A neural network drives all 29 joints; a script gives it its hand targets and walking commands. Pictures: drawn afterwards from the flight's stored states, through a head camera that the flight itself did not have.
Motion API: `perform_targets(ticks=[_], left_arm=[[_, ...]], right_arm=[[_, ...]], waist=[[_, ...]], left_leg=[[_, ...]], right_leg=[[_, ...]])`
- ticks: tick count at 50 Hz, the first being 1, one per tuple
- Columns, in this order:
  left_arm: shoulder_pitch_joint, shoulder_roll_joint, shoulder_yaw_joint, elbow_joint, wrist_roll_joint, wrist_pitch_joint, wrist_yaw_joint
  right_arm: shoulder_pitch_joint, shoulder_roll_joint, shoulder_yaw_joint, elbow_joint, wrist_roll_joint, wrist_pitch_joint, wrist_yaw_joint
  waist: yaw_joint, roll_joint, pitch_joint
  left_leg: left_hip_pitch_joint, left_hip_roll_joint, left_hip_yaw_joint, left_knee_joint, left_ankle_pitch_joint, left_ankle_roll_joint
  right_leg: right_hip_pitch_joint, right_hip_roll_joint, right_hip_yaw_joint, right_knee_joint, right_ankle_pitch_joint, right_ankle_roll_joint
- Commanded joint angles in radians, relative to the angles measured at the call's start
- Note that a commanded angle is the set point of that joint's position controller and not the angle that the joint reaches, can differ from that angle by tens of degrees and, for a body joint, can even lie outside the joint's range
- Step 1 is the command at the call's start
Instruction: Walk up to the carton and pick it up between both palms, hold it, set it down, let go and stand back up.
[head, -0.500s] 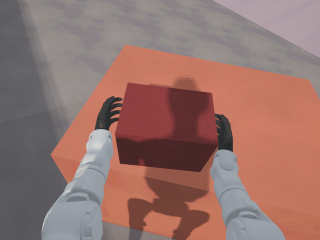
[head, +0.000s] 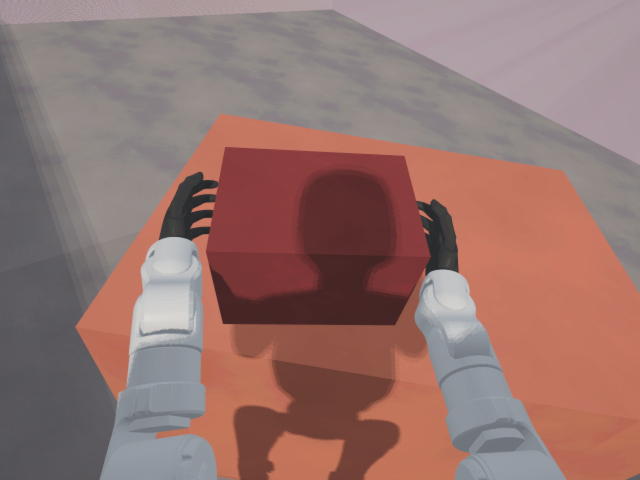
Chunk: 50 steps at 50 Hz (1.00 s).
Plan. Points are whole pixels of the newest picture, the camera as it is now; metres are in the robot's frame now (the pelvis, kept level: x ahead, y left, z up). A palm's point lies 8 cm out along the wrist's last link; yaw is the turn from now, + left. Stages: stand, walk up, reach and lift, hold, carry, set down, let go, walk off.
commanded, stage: reach and lift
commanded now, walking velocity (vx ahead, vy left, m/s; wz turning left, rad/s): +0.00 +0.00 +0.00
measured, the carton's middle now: (313, 239) +0.39 +0.00 +0.11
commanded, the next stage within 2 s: hold in 1.06 s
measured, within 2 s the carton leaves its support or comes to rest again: neither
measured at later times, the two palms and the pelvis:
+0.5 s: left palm (182, 238) +0.35 +0.16 +0.15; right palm (448, 265) +0.33 -0.16 +0.14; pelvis -0.02 +0.00 +0.00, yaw -1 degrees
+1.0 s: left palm (175, 235) +0.35 +0.17 +0.15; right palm (444, 255) +0.34 -0.15 +0.15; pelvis -0.01 +0.01 +0.00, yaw +0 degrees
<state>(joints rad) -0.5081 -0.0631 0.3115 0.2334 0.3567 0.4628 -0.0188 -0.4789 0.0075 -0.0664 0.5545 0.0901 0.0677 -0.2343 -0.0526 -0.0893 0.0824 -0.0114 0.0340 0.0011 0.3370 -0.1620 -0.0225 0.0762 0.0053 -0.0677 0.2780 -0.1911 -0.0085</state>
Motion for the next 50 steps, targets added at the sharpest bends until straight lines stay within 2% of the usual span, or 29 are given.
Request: perform_targets(ticks=[1, 2, 4, 5, 6, 8, 9, 10, 11, 12, 13, 14, 17, 18, 19, 20, 21, 22, 29, 36, 43, 50], left_arm=[[-0.534, -0.430, -0.401, -0.061, -0.082, -0.001, -0.196], [-0.533, -0.418, -0.390, -0.046, -0.078, 0.012, -0.204], [-0.583, -0.418, -0.382, -0.053, -0.102, 0.013, -0.214], [-0.634, -0.412, -0.388, -0.091, -0.112, 0.005, -0.212], [-0.671, -0.409, -0.406, -0.120, -0.125, -0.009, -0.208], [-0.717, -0.445, -0.472, -0.216, -0.149, -0.038, -0.183], [-0.705, -0.450, -0.480, -0.211, -0.145, -0.043, -0.173], [-0.691, -0.438, -0.479, -0.196, -0.148, -0.043, -0.167], [-0.654, -0.432, -0.456, -0.177, -0.130, -0.028, -0.166], [-0.633, -0.425, -0.448, -0.184, -0.124, -0.017, -0.173], [-0.623, -0.414, -0.431, -0.158, -0.114, -0.001, -0.181], [-0.624, -0.403, -0.423, -0.176, -0.104, 0.002, -0.186], [-0.646, -0.383, -0.358, -0.093, -0.081, 0.029, -0.199], [-0.662, -0.388, -0.348, -0.101, -0.081, 0.031, -0.202], [-0.610, -0.378, -0.308, -0.106, -0.078, 0.048, -0.216], [-0.629, -0.371, -0.322, -0.117, -0.087, 0.052, -0.219], [-0.636, -0.383, -0.339, -0.129, -0.099, 0.052, -0.219], [-0.650, -0.393, -0.358, -0.144, -0.107, 0.050, -0.218], [-0.674, -0.386, -0.357, -0.133, -0.085, 0.062, -0.214], [-0.664, -0.403, -0.422, -0.193, -0.102, 0.060, -0.205], [-0.628, -0.402, -0.469, -0.266, -0.117, 0.070, -0.185], [-0.624, -0.398, -0.467, -0.293, -0.119, 0.095, -0.178]], right_arm=[[-0.757, 0.366, 0.287, -0.282, -0.021, -0.080, 0.184], [-0.762, 0.360, 0.272, -0.264, -0.037, -0.075, 0.184], [-0.776, 0.372, 0.247, -0.275, -0.061, -0.077, 0.192], [-0.788, 0.380, 0.241, -0.260, -0.068, -0.082, 0.198], [-0.793, 0.397, 0.243, -0.268, -0.058, -0.091, 0.202], [-0.783, 0.419, 0.292, -0.275, -0.044, -0.108, 0.208], [-0.789, 0.416, 0.304, -0.306, -0.036, -0.113, 0.205], [-0.768, 0.415, 0.312, -0.285, -0.037, -0.103, 0.201], [-0.750, 0.421, 0.327, -0.254, -0.033, -0.086, 0.197], [-0.719, 0.428, 0.332, -0.256, -0.028, -0.080, 0.194], [-0.710, 0.412, 0.320, -0.224, -0.033, -0.066, 0.192], [-0.715, 0.402, 0.318, -0.238, -0.037, -0.067, 0.195], [-0.755, 0.382, 0.260, -0.180, -0.070, -0.059, 0.202], [-0.771, 0.386, 0.252, -0.179, -0.074, -0.066, 0.209], [-0.824, 0.415, 0.327, -0.277, -0.041, -0.083, 0.203], [-0.845, 0.422, 0.336, -0.290, -0.026, -0.087, 0.194], [-0.879, 0.429, 0.353, -0.304, -0.013, -0.091, 0.191], [-0.887, 0.428, 0.361, -0.313, -0.003, -0.092, 0.187], [-0.794, 0.391, 0.269, -0.223, -0.040, -0.071, 0.195], [-0.772, 0.360, 0.253, -0.234, -0.027, -0.083, 0.202], [-0.775, 0.339, 0.313, -0.282, 0.021, -0.077, 0.201], [-0.802, 0.346, 0.353, -0.313, 0.051, -0.053, 0.196]], waist=[[-0.017, 0.115, -0.310], [-0.015, 0.095, -0.285], [-0.026, 0.091, -0.302], [-0.027, 0.081, -0.325], [-0.027, 0.107, -0.369], [-0.039, 0.131, -0.493], [-0.038, 0.135, -0.525], [-0.039, 0.133, -0.514], [-0.025, 0.108, -0.471], [-0.038, 0.096, -0.465], [-0.038, 0.088, -0.425], [-0.026, 0.089, -0.414], [-0.017, 0.067, -0.300], [-0.011, 0.066, -0.310], [0.051, 0.015, -0.335], [0.032, 0.028, -0.377], [0.037, 0.032, -0.406], [0.028, 0.042, -0.426], [-0.016, 0.085, -0.350], [-0.057, 0.126, -0.403], [-0.049, 0.140, -0.419], [-0.027, 0.127, -0.410]], left_leg=[[0.215, -0.055, 0.053, -0.020, 0.230, -0.007], [0.197, -0.053, 0.062, -0.039, 0.180, 0.005], [0.160, -0.053, 0.070, -0.052, 0.113, 0.018], [0.164, -0.056, 0.066, -0.056, 0.130, 0.018], [0.184, -0.057, 0.058, -0.041, 0.159, 0.015], [0.288, -0.050, 0.044, 0.005, 0.323, -0.013], [0.323, -0.046, 0.043, 0.032, 0.387, -0.022], [0.328, -0.048, 0.041, 0.033, 0.392, -0.020], [0.319, -0.049, 0.045, 0.026, 0.389, -0.014], [0.311, -0.049, 0.046, 0.024, 0.374, -0.006], [0.282, -0.049, 0.045, 0.000, 0.319, 0.000], [0.266, -0.049, 0.051, -0.014, 0.288, 0.007], [0.178, -0.054, 0.070, -0.069, 0.103, 0.026], [0.175, -0.049, 0.071, -0.072, 0.096, 0.027], [0.108, -0.064, 0.098, -0.079, 0.129, 0.066], [0.112, -0.062, 0.091, -0.068, 0.155, 0.064], [0.112, -0.067, 0.092, -0.053, 0.191, 0.056], [0.127, -0.067, 0.091, -0.045, 0.206, 0.050], [0.167, -0.056, 0.096, -0.076, 0.096, 0.040], [0.264, -0.049, 0.077, -0.033, 0.250, -0.008], [0.305, -0.040, 0.056, 0.001, 0.394, -0.029], [0.288, -0.041, 0.058, 0.001, 0.391, -0.017]], right_leg=[[-0.075, 0.026, -0.053, -0.046, 0.147, 0.044], [-0.085, 0.022, -0.054, -0.054, 0.119, 0.041], [-0.087, 0.014, -0.046, -0.055, 0.080, 0.041], [-0.109, 0.015, -0.050, -0.049, 0.097, 0.036], [-0.109, 0.010, -0.050, -0.042, 0.120, 0.038], [-0.095, 0.031, -0.057, -0.022, 0.233, 0.034], [-0.080, 0.035, -0.060, -0.019, 0.266, 0.038], [-0.081, 0.034, -0.057, -0.021, 0.269, 0.043], [-0.071, 0.036, -0.061, -0.028, 0.273, 0.047], [-0.046, 0.030, -0.051, -0.027, 0.298, 0.054], [-0.044, 0.029, -0.059, -0.037, 0.261, 0.055], [-0.056, 0.023, -0.057, -0.036, 0.236, 0.057], [-0.076, 0.015, -0.057, -0.060, 0.087, 0.050], [-0.086, 0.015, -0.058, -0.056, 0.074, 0.049], [-0.009, -0.004, -0.035, -0.078, 0.150, 0.044], [0.035, -0.001, -0.031, -0.055, 0.235, 0.047], [0.055, 0.003, -0.034, -0.038, 0.283, 0.050], [0.053, 0.005, -0.032, -0.034, 0.296, 0.050], [-0.051, 0.003, -0.051, -0.074, 0.101, 0.035], [-0.049, 0.022, -0.079, -0.057, 0.172, 0.034], [-0.045, 0.037, -0.085, -0.044, 0.228, 0.027], [-0.031, 0.035, -0.070, -0.044, 0.245, 0.026]])
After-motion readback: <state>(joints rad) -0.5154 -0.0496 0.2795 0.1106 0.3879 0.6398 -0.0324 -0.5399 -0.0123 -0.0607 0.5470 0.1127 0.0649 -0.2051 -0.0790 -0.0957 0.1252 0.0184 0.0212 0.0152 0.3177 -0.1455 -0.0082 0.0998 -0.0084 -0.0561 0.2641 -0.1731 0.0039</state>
